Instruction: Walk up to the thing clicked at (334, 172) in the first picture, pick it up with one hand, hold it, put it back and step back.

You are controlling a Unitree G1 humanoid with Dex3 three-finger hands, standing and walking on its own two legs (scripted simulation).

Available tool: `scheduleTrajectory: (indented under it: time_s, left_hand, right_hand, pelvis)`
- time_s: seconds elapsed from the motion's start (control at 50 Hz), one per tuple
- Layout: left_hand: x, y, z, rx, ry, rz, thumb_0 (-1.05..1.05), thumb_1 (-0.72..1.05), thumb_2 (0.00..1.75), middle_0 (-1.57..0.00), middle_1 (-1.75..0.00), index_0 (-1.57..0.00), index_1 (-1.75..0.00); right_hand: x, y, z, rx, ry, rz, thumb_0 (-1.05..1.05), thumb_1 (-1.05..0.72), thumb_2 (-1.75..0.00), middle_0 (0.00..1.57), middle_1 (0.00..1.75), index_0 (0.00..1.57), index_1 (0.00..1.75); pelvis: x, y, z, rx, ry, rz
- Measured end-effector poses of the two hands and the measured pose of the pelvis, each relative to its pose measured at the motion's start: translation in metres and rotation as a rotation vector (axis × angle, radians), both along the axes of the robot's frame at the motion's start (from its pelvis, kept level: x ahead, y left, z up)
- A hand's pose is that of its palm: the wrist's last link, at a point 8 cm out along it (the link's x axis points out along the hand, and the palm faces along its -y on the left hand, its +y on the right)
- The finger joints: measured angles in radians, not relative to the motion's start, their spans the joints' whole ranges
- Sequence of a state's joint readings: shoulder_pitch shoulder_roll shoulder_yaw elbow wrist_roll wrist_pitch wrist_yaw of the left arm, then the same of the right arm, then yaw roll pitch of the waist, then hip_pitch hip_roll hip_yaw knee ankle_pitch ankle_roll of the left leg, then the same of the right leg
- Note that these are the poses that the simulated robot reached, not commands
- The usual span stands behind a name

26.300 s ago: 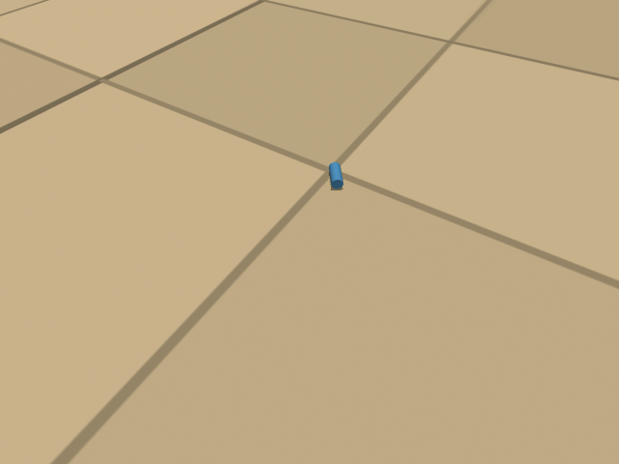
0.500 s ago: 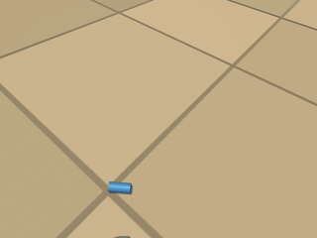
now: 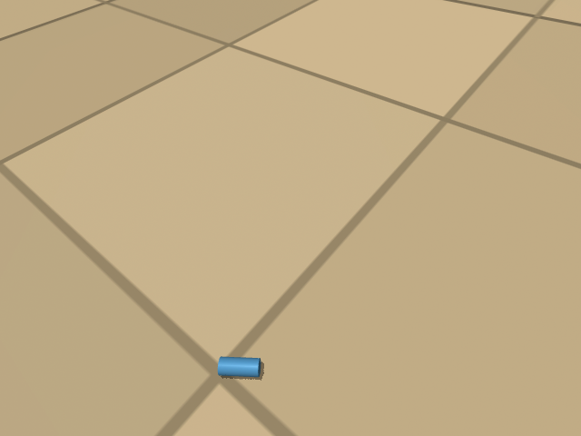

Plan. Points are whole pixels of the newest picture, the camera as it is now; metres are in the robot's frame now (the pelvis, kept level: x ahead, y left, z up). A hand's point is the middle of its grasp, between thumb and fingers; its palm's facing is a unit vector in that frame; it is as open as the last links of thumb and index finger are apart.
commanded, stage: walk up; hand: left
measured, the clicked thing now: (239, 366) +0.45 +0.24 -0.74
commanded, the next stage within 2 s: stand in 0.90 s
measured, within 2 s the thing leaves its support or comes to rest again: neither
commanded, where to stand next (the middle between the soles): +0.07 -0.01 m, yaw +1 degrees
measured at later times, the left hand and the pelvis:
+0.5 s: hand out of the picture +0.08 +0.25 -0.14, palm faces -0.01 -0.95 -0.32, open 7.4 cm; pelvis +0.00 +0.00 +0.02, yaw +0 degrees
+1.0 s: hand out of the picture +0.08 +0.26 -0.14, palm faces +0.00 -0.94 -0.34, open 7.4 cm; pelvis +0.01 +0.00 +0.02, yaw +1 degrees
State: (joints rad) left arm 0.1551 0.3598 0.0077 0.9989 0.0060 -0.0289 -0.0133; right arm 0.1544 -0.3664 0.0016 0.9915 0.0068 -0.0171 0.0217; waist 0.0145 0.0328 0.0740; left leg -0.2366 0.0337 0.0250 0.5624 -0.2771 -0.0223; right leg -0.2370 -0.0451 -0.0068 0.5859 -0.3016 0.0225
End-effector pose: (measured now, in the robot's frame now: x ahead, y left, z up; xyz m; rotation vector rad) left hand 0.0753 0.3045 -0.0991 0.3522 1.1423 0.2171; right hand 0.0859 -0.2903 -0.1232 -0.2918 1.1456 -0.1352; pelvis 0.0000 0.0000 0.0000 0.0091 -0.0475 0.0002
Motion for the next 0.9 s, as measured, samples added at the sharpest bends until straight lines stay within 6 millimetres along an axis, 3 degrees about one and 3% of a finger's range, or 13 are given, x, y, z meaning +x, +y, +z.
scheduleTrajectory:
  time_s: [0.12, 0.24, 0.42, 0.66, 0.9]
  left_hand:
    - [0.021, -0.006, 0.0, -0.027, -0.03, -0.011, 0.01, 0.91, 0.9, -0.21, -0.3, -0.2, -0.3]
    - [0.028, -0.011, -0.001, -0.056, -0.025, -0.017, 0.01, 0.91, 0.9, -0.21, -0.3, -0.2, -0.3]
    - [0.013, -0.009, -0.005, -0.066, 0.031, 0.005, 0.01, 0.91, 0.9, -0.21, -0.3, -0.2, -0.3]
    - [-0.012, -0.001, -0.003, -0.049, 0.095, 0.049, 0.01, 0.91, 0.9, -0.2, -0.3, -0.2, -0.3]
    - [-0.01, -0.002, -0.003, -0.047, 0.105, 0.061, 0.01, 0.91, 0.9, -0.2, -0.3, -0.2, -0.3]
  right_hand:
    - [-0.007, -0.003, 0.009, -0.017, 0.034, -0.015, 0.0, -0.9, -0.9, 0.21, 0.3, 0.21, 0.3]
    - [-0.014, -0.01, 0.019, -0.049, 0.058, -0.035, 0.0, -0.9, -0.9, 0.21, 0.3, 0.2, 0.3]
    - [-0.019, -0.013, 0.024, -0.064, 0.079, -0.047, 0.0, -0.9, -0.9, 0.2, 0.3, 0.2, 0.3]
    - [-0.012, -0.001, 0.017, -0.031, 0.087, -0.036, 0.0, -0.9, -0.9, 0.2, 0.3, 0.2, 0.3]
    - [-0.001, 0.002, 0.016, -0.023, 0.093, -0.03, 0.0, -0.9, -0.9, 0.21, 0.3, 0.2, 0.3]
  pelvis:
    - [0.001, -0.001, 0.006, -0.002, -0.004, 0.001]
    - [0.001, 0.0, 0.011, -0.006, -0.005, 0.001]
    - [0.001, 0.002, 0.015, -0.01, -0.004, 0.002]
    - [0.004, 0.004, 0.017, -0.011, 0.001, 0.007]
    - [0.011, 0.004, 0.017, -0.01, 0.011, 0.014]
